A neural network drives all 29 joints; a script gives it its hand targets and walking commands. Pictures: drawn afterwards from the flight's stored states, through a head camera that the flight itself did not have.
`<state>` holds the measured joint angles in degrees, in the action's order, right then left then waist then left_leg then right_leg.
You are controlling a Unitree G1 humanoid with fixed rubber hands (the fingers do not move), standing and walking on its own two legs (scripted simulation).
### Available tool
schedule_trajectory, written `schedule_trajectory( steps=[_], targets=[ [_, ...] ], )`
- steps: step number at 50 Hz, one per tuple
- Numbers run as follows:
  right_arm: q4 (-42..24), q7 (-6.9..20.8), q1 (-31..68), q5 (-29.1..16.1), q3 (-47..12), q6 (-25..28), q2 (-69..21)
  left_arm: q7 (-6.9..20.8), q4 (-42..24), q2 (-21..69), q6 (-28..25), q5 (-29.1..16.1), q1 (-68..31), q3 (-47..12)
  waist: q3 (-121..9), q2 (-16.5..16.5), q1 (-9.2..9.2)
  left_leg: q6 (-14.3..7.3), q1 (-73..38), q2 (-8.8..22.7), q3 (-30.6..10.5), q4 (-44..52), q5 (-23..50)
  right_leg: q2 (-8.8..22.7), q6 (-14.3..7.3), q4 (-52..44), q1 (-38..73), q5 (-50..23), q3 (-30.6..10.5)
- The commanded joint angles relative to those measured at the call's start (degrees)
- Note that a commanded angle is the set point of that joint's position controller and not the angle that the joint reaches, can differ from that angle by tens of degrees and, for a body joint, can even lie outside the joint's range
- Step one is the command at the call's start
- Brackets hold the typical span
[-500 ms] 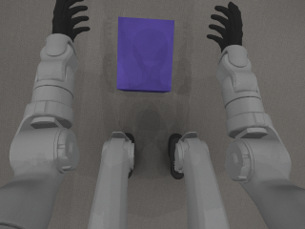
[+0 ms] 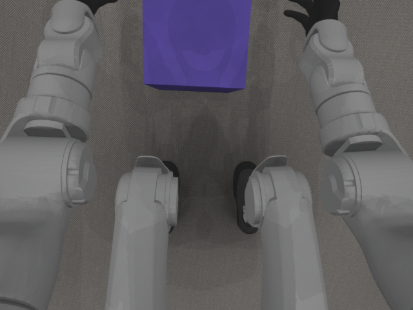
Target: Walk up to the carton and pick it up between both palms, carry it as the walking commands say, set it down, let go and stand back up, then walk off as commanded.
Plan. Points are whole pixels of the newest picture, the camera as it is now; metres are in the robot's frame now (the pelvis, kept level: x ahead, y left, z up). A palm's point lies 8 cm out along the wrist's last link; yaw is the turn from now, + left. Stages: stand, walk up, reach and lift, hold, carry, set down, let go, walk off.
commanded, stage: reach and lift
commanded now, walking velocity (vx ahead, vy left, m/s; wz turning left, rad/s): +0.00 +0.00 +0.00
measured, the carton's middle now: (195, 33) +0.54 +0.04 -0.32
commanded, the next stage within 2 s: none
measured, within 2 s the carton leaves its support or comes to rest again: leaves its support in 1.86 s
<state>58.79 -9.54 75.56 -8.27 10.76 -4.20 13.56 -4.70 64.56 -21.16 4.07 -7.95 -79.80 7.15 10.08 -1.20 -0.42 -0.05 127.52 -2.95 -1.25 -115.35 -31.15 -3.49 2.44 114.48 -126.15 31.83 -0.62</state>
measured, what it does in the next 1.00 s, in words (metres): lowers itself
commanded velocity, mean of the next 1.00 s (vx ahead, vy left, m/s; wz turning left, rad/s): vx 0.00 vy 0.00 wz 0.00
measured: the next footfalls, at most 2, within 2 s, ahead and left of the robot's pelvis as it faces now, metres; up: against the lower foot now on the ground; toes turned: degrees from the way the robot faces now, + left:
none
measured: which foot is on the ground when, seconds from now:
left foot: down 0.00-1.00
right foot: down 0.00-1.00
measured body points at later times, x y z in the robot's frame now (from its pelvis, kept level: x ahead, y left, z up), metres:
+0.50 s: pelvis +0.00 +0.00 -0.06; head +0.37 +0.02 +0.19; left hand +0.55 +0.20 -0.25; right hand +0.54 -0.15 -0.25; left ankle +0.11 +0.11 -0.39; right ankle +0.11 -0.12 -0.39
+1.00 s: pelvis -0.01 +0.00 -0.05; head +0.37 +0.02 +0.18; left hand +0.55 +0.17 -0.25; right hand +0.54 -0.12 -0.25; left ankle +0.11 +0.11 -0.39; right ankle +0.11 -0.12 -0.39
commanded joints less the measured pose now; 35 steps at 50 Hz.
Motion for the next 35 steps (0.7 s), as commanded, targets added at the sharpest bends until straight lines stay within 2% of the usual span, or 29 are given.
schedule_trajectory(
  steps=[1,11,13,16,21,28,35],
  targets=[
    [-4.0,0.1,14.5,-1.0,-0.5,1.7,6.3,-0.2,-4.3,-6.4,-1.7,-1.0,-16.2,-0.7,-65.1,4.1,0.28,1.6,-38.5,0.5,1.2,7.1,18.1,-0.4,0.1,-5.1,28.9,-15.7,3.7],
    [0.3,0.3,18.3,-3.4,-2.8,3.3,7.4,0.1,-0.5,-7.8,-3.3,-3.5,-19.5,-3.3,-60.5,3.7,0.43,1.6,-34.9,1.4,0.3,0.8,18.1,0.3,0.2,0.8,26.9,-16.3,2.8],
    [1.5,0.4,19.9,-3.5,-3.8,3.6,7.4,0.3,0.4,-8.1,-3.6,-4.1,-20.4,-3.4,-57.6,2.7,1.21,1.5,-31.5,1.4,0.2,0.2,17.0,0.4,0.1,1.8,26.5,-15.5,2.4],
    [1.0,0.3,21.7,-3.1,-3.4,4.1,8.1,0.5,0.0,-9.4,-4.3,-4.6,-22.1,-3.3,-56.0,1.2,0.4,1.3,-30.5,1.3,-0.4,-1.3,17.7,0.3,0.2,3.0,26.3,-16.4,2.2],
    [1.2,0.4,20.3,-5.1,-5.4,4.3,7.0,0.2,1.3,-9.4,-4.5,-4.5,-19.7,-3.3,-56.5,1.7,1.97,1.2,-32.2,1.4,0.0,-2.6,20.3,-0.1,0.3,4.0,27.8,-19.0,2.1],
    [2.8,0.6,19.0,-4.3,-4.6,4.2,7.2,0.8,1.9,-8.2,-4.4,-4.5,-19.5,-3.8,-53.3,2.4,0.9,1.2,-30.1,1.6,0.0,-2.4,18.7,-0.2,0.2,3.8,25.9,-17.7,1.9],
    [2.5,0.6,21.1,-4.3,-4.6,4.1,7.3,0.8,2.2,-8.0,-4.2,-4.9,-21.2,-4.2,-52.8,1.9,1.13,0.8,-29.5,1.6,0.0,-1.9,16.8,-0.2,0.1,3.5,25.9,-16.0,2.1]
  ],
)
